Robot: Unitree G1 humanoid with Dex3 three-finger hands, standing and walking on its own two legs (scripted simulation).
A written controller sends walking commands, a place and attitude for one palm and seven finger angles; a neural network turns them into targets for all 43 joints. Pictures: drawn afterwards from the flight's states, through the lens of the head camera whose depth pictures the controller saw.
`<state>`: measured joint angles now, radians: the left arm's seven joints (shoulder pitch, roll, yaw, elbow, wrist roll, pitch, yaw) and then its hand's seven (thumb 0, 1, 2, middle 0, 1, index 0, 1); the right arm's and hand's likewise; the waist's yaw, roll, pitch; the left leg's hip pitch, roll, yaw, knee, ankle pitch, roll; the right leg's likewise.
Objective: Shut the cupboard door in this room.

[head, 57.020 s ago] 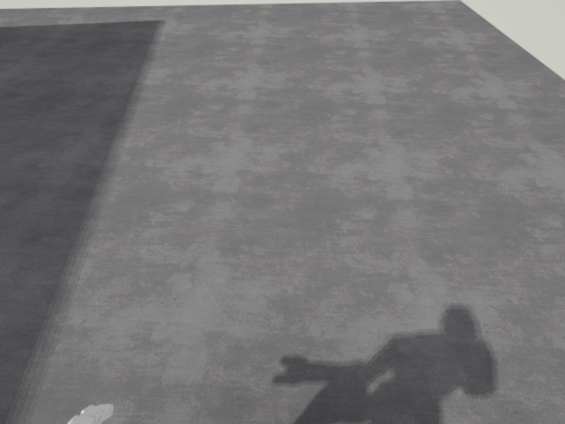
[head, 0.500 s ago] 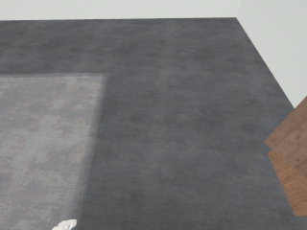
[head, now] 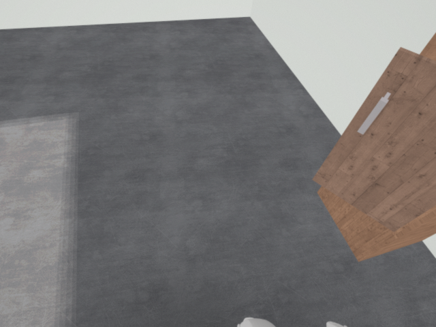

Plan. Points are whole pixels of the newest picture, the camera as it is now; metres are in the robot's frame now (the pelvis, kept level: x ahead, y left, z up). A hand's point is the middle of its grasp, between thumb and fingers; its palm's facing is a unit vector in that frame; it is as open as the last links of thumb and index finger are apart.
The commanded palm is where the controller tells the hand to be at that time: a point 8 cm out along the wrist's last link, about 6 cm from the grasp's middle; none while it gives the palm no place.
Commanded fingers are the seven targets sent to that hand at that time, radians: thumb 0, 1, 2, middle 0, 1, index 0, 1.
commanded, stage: turn to face it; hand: left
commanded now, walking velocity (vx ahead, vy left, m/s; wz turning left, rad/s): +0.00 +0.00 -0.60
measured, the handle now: (374, 113) +0.70 -0.40 -0.01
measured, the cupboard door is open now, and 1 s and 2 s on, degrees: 34 34 34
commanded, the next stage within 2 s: take the last steps up to it in 0.90 s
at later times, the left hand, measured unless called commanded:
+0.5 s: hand (151, 318) +0.15 +0.14 -0.15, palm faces -0.29 -0.92 -0.26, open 7.3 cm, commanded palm none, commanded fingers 0.00 0.90 0.90 -0.20 -0.30 -0.20 -0.30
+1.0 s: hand (175, 292) +0.20 +0.10 -0.16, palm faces -0.49 -0.83 -0.25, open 7.3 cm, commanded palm none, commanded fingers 0.00 0.90 0.90 -0.20 -0.30 -0.20 -0.30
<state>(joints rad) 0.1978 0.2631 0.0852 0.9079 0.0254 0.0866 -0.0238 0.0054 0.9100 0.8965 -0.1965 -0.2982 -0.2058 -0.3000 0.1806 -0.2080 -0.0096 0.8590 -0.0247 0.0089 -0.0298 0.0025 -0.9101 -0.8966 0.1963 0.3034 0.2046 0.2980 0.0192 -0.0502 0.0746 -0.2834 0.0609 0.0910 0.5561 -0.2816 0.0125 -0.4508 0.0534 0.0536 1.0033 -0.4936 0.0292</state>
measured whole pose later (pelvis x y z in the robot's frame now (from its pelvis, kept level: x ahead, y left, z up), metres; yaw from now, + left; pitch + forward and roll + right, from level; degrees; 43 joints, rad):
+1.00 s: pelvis +0.02 -0.03 -0.01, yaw -31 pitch +1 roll +0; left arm 0.17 0.23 0.06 0.92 0.03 0.05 -0.02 0.00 0.91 0.90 -0.19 -0.30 -0.20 -0.30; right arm 0.28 -0.21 -0.03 0.97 -0.02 0.03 -0.02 0.00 -0.91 -0.90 0.20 0.30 0.21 0.30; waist -0.02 0.01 0.06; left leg -0.27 0.13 0.18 0.60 -0.33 -0.04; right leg -0.24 -0.01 -0.04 0.54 -0.32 -0.01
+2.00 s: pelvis +0.16 -0.25 +0.01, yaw -36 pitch +0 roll -1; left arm 0.19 0.16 0.05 1.04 0.03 -0.04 0.02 -0.02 0.95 0.90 -0.20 -0.30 -0.21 -0.30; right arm 0.28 -0.17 -0.05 1.05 -0.03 -0.01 -0.01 0.00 -0.91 -0.90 0.19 0.30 0.20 0.30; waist -0.04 0.02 0.04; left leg -0.45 0.09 0.08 0.92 -0.37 -0.02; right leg -0.21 0.01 -0.16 0.40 -0.20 -0.06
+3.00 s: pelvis +0.21 -0.25 +0.00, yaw -40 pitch +0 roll +0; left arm 0.22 0.18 -0.02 0.97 0.02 0.01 0.04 0.00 0.91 0.90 -0.20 -0.30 -0.21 -0.30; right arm 0.30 -0.16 0.02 1.04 -0.02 0.00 -0.01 0.01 -0.93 -0.90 0.20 0.30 0.20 0.30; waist -0.02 0.01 0.03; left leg -0.26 -0.02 0.10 0.49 -0.24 0.05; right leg -0.21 -0.03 -0.08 0.50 -0.30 0.00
